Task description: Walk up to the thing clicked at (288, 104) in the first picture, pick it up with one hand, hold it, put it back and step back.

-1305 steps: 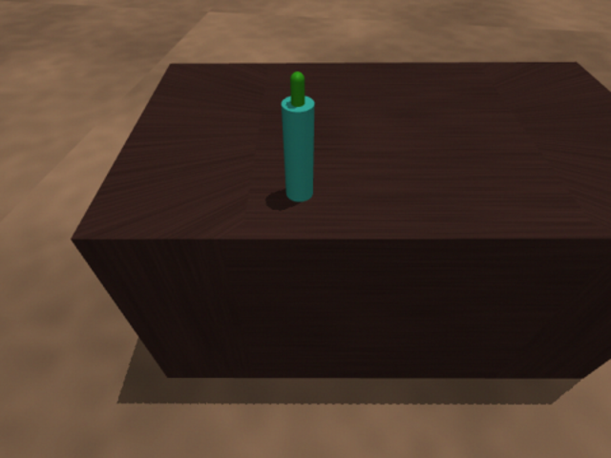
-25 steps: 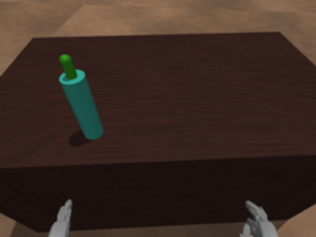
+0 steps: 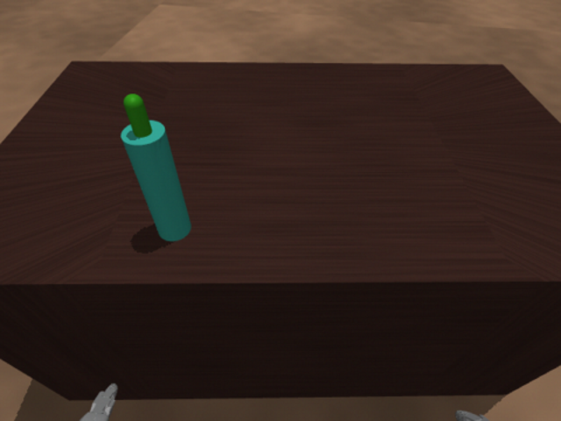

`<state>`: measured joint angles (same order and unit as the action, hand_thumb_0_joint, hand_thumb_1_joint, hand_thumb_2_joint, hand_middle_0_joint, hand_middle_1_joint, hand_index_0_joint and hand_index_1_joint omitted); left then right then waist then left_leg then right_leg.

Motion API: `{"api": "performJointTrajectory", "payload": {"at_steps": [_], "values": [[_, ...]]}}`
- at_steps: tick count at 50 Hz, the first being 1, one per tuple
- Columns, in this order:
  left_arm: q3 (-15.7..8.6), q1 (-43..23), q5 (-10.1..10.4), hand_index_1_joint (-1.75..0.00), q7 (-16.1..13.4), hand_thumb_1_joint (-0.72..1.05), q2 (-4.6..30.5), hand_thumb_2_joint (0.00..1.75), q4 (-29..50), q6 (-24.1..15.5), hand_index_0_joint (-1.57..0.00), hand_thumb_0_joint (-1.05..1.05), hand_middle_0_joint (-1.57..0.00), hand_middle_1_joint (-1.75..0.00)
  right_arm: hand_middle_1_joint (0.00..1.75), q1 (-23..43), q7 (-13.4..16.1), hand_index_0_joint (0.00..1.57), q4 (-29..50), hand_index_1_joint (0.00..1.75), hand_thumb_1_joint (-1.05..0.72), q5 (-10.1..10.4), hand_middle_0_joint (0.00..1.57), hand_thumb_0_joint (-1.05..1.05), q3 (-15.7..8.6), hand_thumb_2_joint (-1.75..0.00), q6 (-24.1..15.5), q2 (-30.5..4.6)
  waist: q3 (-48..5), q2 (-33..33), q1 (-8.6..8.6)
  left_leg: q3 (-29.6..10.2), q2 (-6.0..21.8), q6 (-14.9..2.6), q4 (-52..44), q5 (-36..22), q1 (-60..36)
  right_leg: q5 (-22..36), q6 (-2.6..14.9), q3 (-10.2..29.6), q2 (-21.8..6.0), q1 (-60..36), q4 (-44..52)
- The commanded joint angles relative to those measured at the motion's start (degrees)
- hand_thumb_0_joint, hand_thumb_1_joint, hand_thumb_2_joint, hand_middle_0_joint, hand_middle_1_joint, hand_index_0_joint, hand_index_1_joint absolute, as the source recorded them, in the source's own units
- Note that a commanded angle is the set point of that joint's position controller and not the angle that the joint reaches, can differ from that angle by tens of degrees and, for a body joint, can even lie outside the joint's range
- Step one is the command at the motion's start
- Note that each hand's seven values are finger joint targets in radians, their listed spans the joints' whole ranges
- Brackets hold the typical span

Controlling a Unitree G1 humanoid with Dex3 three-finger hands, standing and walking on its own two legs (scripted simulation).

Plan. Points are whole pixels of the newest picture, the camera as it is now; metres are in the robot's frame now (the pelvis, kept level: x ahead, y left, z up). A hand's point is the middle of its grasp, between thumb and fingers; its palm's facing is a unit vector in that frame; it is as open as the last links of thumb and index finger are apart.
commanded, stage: home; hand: left
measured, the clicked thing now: (157, 174) +0.46 +0.22 +0.11
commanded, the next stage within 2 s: stand in 0.02 s
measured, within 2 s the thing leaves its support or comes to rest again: neither
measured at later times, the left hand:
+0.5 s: hand out of the picture +0.05 +0.25 -0.12, palm faces -0.02 -0.94 -0.35, open 11.1 cm
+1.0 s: hand out of the picture +0.06 +0.25 -0.11, palm faces -0.03 -0.94 -0.34, open 7.4 cm
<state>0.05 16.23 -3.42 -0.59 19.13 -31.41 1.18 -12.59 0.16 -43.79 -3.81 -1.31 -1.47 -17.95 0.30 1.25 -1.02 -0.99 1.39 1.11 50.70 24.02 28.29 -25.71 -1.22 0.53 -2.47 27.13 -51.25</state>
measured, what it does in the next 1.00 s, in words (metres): rises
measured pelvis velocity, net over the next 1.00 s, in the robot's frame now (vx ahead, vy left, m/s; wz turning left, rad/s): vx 0.00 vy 0.00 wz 0.00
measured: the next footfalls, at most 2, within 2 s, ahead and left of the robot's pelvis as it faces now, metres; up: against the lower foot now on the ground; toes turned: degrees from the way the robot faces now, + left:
none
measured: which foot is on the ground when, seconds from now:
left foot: down 0.00-1.00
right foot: down 0.00-1.00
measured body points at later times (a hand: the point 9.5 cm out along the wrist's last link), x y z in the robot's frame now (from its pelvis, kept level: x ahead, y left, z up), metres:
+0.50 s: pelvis +0.00 +0.00 +0.04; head +0.00 -0.01 +0.49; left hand +0.06 +0.30 -0.09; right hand +0.09 -0.29 -0.10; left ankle +0.03 +0.14 -0.69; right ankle +0.01 -0.14 -0.69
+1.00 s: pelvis +0.00 +0.00 +0.05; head +0.00 +0.00 +0.50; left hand +0.06 +0.30 -0.09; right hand +0.05 -0.30 -0.09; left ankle +0.03 +0.14 -0.69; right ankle +0.01 -0.14 -0.69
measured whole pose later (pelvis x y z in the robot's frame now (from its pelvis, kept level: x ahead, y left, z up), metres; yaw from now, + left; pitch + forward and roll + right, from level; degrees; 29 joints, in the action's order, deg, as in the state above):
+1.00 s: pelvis +0.00 +0.00 +0.05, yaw +0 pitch -3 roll +0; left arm -0.1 6.8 -1.3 0.1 19.7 -66.3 -0.9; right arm -8.4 -0.4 -65.8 -1.4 -1.3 -0.1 -19.7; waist 3.9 -0.1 0.0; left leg -0.8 1.5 1.4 22.2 9.4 9.4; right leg -10.4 -2.2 -0.3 -2.4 7.8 -21.6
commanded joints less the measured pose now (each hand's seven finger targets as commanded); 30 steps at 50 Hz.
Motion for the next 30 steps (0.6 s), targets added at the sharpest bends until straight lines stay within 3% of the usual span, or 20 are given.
{"api": "performJointTrajectory", "payload": {"at_steps": [1,4,6,8,9,11,17,21,25,30], "values": [[-4.11,-1.43,0.50,-0.04,-0.34,-0.61,9.23,0.02,-0.97,-3.95,-0.04,0.00,-0.04,-0.04,0.30,3.79,-0.32,0.20,3.25,0.30,-0.90,0.94,0.20,0.00,-4.01,-0.90,-1.97,-11.05,-4.91,-3.99,-0.95,-7.00,3.02,-6.06,-14.39,-4.75,-4.35,6.75,4.88,2.38,-0.38,-5.18,10.58],[-4.21,-2.57,0.62,-0.04,-0.73,-0.60,10.82,0.02,-5.37,-4.48,-0.04,0.00,-0.04,-0.04,0.30,2.70,-0.12,0.20,0.78,0.30,-0.90,1.32,0.20,0.00,-4.09,-0.90,-1.56,-10.76,-5.76,-0.66,0.14,-4.33,1.91,-5.41,-11.57,-13.14,-7.42,14.80,5.40,4.10,-1.93,-7.38,12.61],[-4.11,-3.18,0.98,-0.05,-0.91,-0.59,11.34,0.03,-7.95,-4.36,-0.04,0.00,-0.04,-0.05,0.30,1.83,0.02,0.20,-1.29,0.30,-0.90,1.43,0.20,0.00,-3.97,-0.90,-1.22,-11.19,-4.11,-0.97,0.52,-4.29,1.97,-5.36,-12.87,-13.25,-8.63,15.13,5.40,4.37,-2.02,-6.90,13.90],[-3.89,-2.96,1.49,-0.21,-1.05,-0.43,11.33,0.19,-10.59,-4.13,-0.20,0.00,-0.20,-0.21,0.30,1.37,0.18,0.20,-2.90,0.30,-0.90,1.48,0.20,0.00,-3.89,-0.90,-1.05,-11.80,-4.06,-2.17,0.46,-5.51,2.94,-5.67,-14.90,-14.13,-9.68,15.81,5.00,3.66,-1.77,-8.14,14.09],[-3.81,-3.12,1.71,-0.29,-1.12,-0.35,11.25,0.27,-11.63,-3.93,-0.20,0.00,-0.20,-0.29,0.30,1.75,0.27,0.20,-3.66,0.30,-0.90,1.51,0.20,0.00,-3.82,-0.90,-0.96,-12.25,-3.81,-3.56,0.07,-6.43,3.68,-5.79,-16.36,-14.88,-10.16,15.77,4.80,3.00,-1.34,-8.34,13.78],[-3.48,-2.47,1.88,-0.30,-1.16,-0.19,10.90,0.43,-14.31,-3.53,-0.20,0.00,-0.20,-0.30,0.30,2.62,0.36,0.20,-5.06,0.30,-0.90,1.54,0.20,0.00,-3.63,-0.90,-0.84,-13.01,-2.83,-5.81,-0.37,-8.15,4.91,-5.90,-19.52,-13.47,-9.87,14.42,4.24,2.15,-0.83,-9.89,14.67],[-3.04,-3.80,2.21,-0.30,-1.06,0.29,12.31,0.90,-20.39,-3.42,-0.20,0.00,-0.20,-0.30,0.30,3.11,0.74,0.20,-9.44,0.30,-0.90,2.11,0.20,0.00,-2.84,-0.90,-0.30,-12.70,-1.13,-2.44,0.38,-5.65,3.64,-4.18,-21.19,-12.25,-13.12,15.84,4.28,4.39,-2.93,-11.98,22.06],[-2.59,-6.18,2.28,-0.30,-0.97,0.61,12.69,0.90,-23.27,-3.52,-0.20,0.00,-0.20,-0.30,0.30,3.27,0.61,0.20,-11.92,0.30,-0.90,2.38,0.20,0.00,-2.31,-0.90,-0.13,-12.38,1.25,-0.36,1.24,-5.29,3.46,-3.45,-24.44,-10.48,-14.63,14.04,3.86,5.25,-3.73,-12.28,26.44],[-2.21,-7.80,2.34,-0.30,-0.94,0.90,12.37,0.90,-25.27,-3.77,-0.20,0.00,-0.20,-0.30,0.30,4.48,0.51,0.20,-13.66,0.30,-0.90,2.60,0.20,0.00,-2.04,-0.90,-0.18,-12.22,0.57,-0.27,1.15,-5.07,3.87,-3.08,-26.64,-14.35,-16.49,16.37,3.28,5.05,-4.12,-14.99,29.27],[-2.15,-8.78,2.56,-0.30,-0.83,0.90,12.17,0.90,-27.85,-3.79,-0.20,0.00,-0.20,-0.30,0.30,5.65,0.34,0.20,-15.50,0.30,-0.90,2.74,0.20,0.00,-1.80,-0.90,-0.33,-12.27,0.47,-0.78,0.73,-5.08,4.37,-2.78,-30.03,-14.74,-17.51,16.10,2.47,4.27,-4.23,-17.97,31.46]]}}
